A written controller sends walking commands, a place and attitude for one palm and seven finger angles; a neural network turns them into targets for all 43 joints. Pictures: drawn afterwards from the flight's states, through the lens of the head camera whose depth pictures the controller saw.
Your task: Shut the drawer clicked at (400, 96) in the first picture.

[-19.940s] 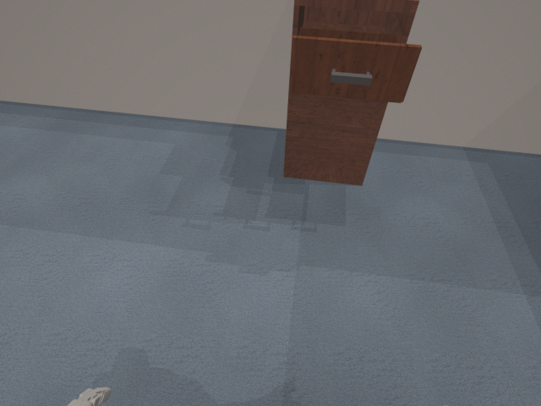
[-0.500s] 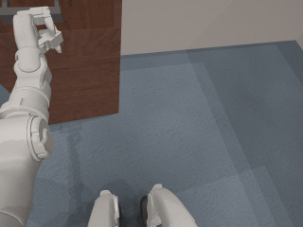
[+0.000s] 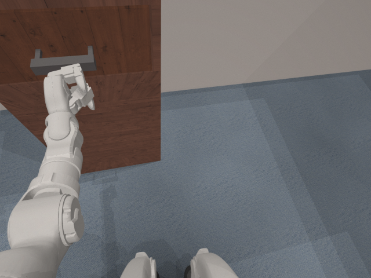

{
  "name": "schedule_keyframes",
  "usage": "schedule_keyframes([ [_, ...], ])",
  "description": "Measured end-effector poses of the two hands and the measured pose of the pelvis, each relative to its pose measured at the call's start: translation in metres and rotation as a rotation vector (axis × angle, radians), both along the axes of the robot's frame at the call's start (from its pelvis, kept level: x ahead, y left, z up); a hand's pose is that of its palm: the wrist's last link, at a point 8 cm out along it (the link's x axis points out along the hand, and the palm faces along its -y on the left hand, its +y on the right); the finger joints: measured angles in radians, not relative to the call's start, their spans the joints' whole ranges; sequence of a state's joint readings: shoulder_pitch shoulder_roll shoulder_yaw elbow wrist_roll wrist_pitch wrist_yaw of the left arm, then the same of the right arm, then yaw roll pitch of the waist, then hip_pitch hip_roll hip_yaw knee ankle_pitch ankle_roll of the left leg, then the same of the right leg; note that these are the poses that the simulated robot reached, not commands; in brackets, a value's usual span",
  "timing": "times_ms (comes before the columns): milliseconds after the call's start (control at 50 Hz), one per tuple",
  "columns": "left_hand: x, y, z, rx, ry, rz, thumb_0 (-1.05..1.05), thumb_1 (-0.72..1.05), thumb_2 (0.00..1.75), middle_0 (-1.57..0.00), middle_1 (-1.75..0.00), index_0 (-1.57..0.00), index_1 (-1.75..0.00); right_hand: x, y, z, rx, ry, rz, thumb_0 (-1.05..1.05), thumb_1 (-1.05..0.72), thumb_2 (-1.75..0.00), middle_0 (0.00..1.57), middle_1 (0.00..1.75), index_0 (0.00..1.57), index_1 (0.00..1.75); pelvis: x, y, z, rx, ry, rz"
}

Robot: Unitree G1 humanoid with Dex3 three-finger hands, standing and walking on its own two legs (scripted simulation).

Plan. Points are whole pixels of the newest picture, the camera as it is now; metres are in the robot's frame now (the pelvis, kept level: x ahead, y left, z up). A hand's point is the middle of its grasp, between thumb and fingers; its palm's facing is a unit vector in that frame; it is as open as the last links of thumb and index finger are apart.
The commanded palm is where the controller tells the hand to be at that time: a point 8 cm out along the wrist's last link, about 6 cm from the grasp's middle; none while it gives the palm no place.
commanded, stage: draw the hand back to the body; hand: left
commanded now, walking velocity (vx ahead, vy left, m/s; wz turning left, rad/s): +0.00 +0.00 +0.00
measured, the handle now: (65, 58) +0.59 +0.23 +0.07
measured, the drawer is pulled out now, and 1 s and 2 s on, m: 0.00 0.00 0.00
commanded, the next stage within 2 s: step back with the hand held close in 1.38 s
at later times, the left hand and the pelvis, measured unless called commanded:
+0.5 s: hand (45, 135) +0.35 +0.20 +0.13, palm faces +0.13 -0.99 -0.02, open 3.2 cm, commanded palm +0.32 +0.25 +0.14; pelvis +0.02 +0.00 +0.04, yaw +2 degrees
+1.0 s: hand out of the picture +0.22 +0.23 +0.20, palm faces +0.33 -0.90 -0.29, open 3.2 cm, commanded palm +0.17 +0.28 +0.22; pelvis +0.00 +0.00 +0.07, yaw +2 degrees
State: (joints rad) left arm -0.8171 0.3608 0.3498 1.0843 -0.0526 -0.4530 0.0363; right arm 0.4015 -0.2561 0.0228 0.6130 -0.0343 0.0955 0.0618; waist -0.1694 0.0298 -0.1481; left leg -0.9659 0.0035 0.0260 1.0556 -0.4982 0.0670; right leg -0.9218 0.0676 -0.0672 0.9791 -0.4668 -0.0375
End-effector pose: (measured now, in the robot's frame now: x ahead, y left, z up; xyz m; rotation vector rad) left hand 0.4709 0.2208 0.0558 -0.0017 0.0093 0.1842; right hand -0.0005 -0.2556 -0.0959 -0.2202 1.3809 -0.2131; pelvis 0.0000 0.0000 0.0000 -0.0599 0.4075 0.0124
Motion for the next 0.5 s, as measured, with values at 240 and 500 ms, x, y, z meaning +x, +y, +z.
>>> schedule_keyframes([
  [240,-0.055,0.016,0.031,0.02,-0.014,-0.042,0.01,0.9,0.9,-1.39,-1.6,-1.39,-1.6,0.075,0.005,0.017,0.05,-0.169,0.006,0.01,-0.91,-0.9,0.2,0.3,0.2,0.3,0.026,0.001,0.026,0.011,-0.082,-0.01],
  [500,-0.145,0.029,0.076,0.033,-0.058,-0.054,0.01,0.9,0.9,-1.4,-1.6,-1.4,-1.6,0.158,0.016,0.053,0.043,-0.491,0.131,0.01,-0.91,-0.9,0.2,0.3,0.2,0.3,0.017,0.002,0.041,0.022,-0.22,0.03],
])
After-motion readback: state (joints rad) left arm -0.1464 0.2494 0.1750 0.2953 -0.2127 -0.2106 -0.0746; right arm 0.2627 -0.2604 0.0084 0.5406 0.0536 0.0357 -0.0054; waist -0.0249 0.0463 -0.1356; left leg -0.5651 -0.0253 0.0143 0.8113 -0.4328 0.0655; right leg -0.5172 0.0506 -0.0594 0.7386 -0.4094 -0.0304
